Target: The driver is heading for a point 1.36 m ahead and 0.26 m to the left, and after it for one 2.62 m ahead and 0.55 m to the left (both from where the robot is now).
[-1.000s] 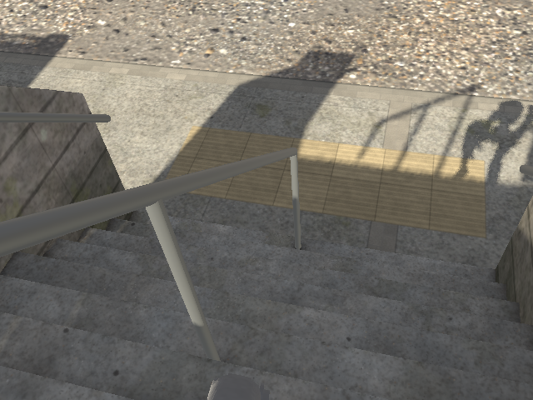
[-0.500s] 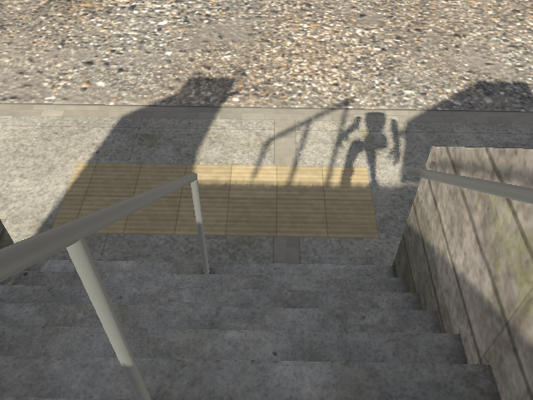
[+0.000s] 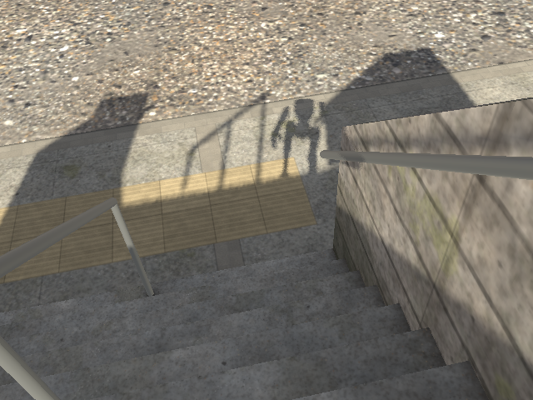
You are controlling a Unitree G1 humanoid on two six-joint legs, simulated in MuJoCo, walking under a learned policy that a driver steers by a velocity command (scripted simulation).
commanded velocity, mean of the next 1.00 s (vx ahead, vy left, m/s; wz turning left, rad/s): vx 0.36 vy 0.00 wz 0.21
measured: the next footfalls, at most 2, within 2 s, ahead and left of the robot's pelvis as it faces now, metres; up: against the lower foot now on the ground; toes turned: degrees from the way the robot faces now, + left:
left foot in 0.68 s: +0.26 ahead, +0.24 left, -0.21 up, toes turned +14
right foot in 1.08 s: +0.53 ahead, +0.17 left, -0.41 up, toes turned +19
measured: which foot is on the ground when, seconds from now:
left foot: up 0.00-0.66, down 0.68-1.00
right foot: down 0.00-0.68, up 0.70-1.00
